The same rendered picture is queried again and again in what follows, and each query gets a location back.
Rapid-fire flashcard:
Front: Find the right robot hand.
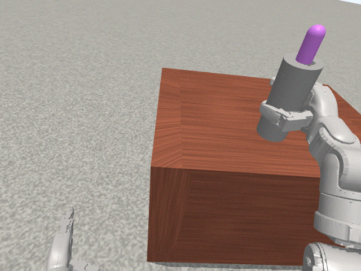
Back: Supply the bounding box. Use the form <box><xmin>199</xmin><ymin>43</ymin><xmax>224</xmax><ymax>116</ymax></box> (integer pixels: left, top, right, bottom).
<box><xmin>259</xmin><ymin>76</ymin><xmax>338</xmax><ymax>134</ymax></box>

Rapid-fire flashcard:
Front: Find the right robot arm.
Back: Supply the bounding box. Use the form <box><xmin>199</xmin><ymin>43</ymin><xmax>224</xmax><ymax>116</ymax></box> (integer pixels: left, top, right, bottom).
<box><xmin>302</xmin><ymin>116</ymin><xmax>361</xmax><ymax>271</ymax></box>

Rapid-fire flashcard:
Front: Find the left robot hand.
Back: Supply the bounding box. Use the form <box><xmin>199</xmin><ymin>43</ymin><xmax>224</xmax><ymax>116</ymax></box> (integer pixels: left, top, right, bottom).
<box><xmin>46</xmin><ymin>207</ymin><xmax>103</xmax><ymax>271</ymax></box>

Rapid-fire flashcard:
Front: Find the bottle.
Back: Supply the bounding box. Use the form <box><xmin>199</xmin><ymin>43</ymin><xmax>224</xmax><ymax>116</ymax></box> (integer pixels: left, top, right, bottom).
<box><xmin>257</xmin><ymin>24</ymin><xmax>326</xmax><ymax>142</ymax></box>

